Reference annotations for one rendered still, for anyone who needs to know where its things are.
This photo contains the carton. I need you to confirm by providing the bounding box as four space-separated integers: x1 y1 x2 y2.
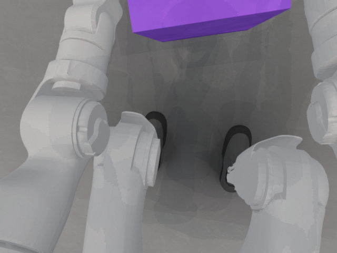
127 0 291 42

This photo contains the robot right upper arm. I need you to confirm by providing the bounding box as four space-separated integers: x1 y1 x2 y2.
306 76 337 159

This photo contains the left robot forearm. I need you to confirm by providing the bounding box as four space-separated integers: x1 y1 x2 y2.
20 0 123 137

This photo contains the robot left upper arm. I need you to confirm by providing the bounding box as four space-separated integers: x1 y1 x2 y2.
0 95 110 253

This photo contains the right robot forearm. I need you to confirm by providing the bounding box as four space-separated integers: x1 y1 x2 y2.
304 0 337 81

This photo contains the right robot shin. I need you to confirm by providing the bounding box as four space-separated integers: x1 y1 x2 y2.
227 135 329 207

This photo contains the robot right foot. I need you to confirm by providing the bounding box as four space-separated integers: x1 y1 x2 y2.
220 125 252 192

